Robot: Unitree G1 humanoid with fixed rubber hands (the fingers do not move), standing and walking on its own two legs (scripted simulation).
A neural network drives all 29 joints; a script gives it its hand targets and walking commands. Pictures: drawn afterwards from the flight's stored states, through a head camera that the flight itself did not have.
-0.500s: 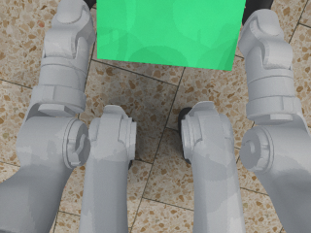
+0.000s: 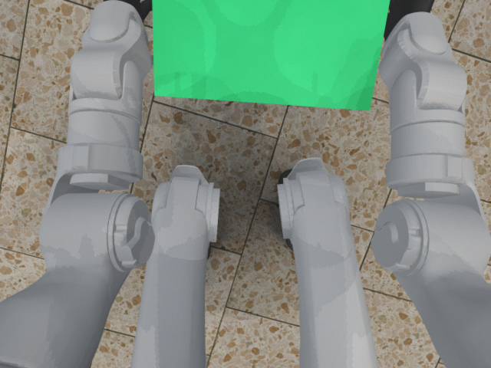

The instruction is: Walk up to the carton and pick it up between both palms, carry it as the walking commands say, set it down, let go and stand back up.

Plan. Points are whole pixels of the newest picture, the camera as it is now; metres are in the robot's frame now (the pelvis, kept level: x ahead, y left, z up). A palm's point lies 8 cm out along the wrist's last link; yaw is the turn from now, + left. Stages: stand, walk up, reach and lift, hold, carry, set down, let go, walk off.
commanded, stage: reach and lift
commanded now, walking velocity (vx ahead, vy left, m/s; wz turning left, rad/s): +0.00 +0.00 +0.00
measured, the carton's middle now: out of the picture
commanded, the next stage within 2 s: none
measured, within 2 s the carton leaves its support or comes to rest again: neither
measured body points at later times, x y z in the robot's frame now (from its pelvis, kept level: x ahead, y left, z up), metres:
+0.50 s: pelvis -0.01 +0.00 +0.05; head +0.33 -0.02 +0.34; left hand +0.54 +0.13 -0.06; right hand +0.51 -0.20 -0.06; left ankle +0.14 +0.12 -0.41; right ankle +0.16 -0.12 -0.41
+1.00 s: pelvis -0.01 +0.00 +0.10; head +0.30 -0.02 +0.42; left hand +0.52 +0.13 +0.01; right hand +0.50 -0.20 +0.01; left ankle +0.14 +0.12 -0.41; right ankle +0.16 -0.12 -0.41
